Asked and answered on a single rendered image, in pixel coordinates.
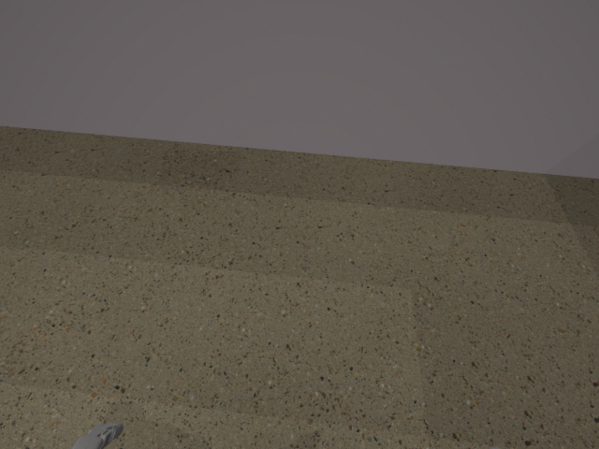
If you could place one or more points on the robot left hand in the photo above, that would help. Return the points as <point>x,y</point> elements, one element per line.
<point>99,436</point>

